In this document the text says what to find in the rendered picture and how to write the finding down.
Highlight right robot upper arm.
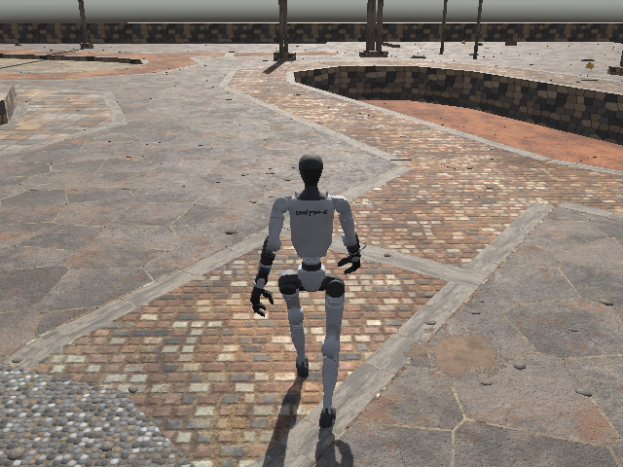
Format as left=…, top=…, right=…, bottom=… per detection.
left=331, top=196, right=357, bottom=247

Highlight humanoid robot head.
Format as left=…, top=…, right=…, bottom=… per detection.
left=295, top=154, right=328, bottom=200

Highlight left robot hand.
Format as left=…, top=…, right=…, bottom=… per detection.
left=250, top=286, right=274, bottom=317

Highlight robot left forearm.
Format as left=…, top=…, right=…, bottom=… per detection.
left=253, top=236, right=275, bottom=289

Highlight right robot hand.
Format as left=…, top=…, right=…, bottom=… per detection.
left=338, top=256, right=361, bottom=274

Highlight robot torso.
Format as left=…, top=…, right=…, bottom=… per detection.
left=288, top=191, right=334, bottom=292

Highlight robot right forearm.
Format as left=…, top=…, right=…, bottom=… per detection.
left=347, top=232, right=361, bottom=262

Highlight left robot upper arm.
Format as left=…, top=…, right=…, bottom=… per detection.
left=266, top=196, right=291, bottom=252

